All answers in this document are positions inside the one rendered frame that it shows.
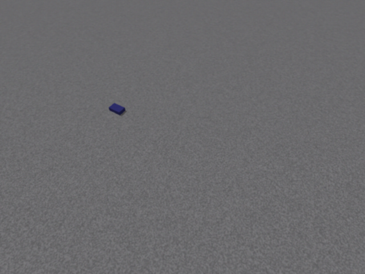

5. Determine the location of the small box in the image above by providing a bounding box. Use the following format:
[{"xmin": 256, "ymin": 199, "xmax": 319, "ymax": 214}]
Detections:
[{"xmin": 109, "ymin": 103, "xmax": 125, "ymax": 115}]

